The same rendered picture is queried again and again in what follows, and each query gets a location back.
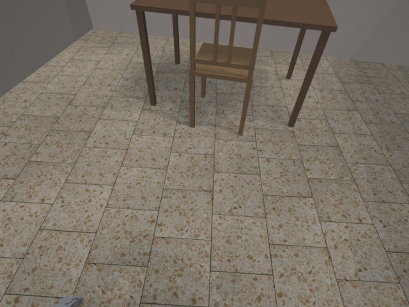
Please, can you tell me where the table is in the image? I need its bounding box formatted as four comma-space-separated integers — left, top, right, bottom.
130, 0, 338, 127

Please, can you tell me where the chair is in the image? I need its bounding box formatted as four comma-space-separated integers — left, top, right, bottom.
189, 0, 267, 136

